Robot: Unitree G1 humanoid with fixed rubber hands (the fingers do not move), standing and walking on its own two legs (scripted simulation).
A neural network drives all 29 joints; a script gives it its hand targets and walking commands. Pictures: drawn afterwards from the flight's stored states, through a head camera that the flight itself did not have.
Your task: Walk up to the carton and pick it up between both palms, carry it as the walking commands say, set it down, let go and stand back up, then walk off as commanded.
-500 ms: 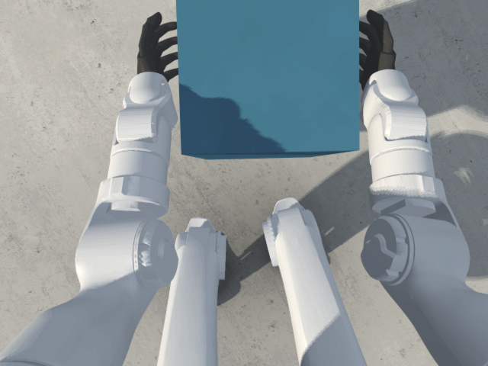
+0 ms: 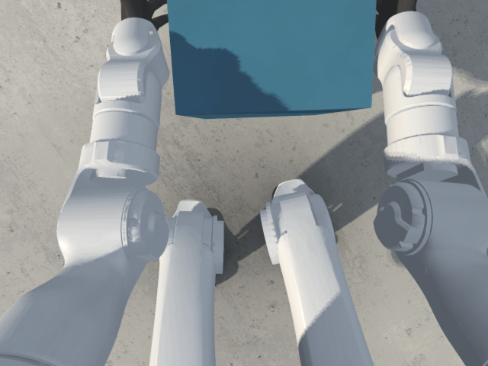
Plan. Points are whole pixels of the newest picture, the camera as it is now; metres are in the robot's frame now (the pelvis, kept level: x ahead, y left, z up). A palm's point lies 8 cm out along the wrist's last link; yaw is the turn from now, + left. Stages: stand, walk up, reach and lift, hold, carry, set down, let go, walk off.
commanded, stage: set down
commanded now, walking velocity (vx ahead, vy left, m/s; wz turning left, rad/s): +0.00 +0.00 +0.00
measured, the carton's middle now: (262, 26) +0.54 -0.11 -0.22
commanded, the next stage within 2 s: none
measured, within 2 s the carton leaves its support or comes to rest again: rests again in 0.90 s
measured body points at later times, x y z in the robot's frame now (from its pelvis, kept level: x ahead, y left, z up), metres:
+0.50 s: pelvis +0.00 +0.00 -0.03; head +0.37 -0.04 +0.22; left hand +0.58 +0.05 -0.20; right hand +0.52 -0.26 -0.19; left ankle +0.09 +0.12 -0.40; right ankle +0.11 -0.12 -0.40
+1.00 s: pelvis +0.00 +0.00 -0.04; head +0.37 -0.04 +0.21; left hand +0.57 +0.05 -0.22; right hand +0.52 -0.26 -0.21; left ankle +0.09 +0.12 -0.40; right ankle +0.11 -0.12 -0.40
